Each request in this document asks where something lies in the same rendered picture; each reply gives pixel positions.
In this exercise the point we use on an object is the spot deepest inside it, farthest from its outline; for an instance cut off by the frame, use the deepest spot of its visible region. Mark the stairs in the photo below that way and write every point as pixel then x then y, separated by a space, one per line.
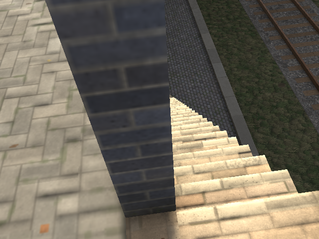
pixel 210 168

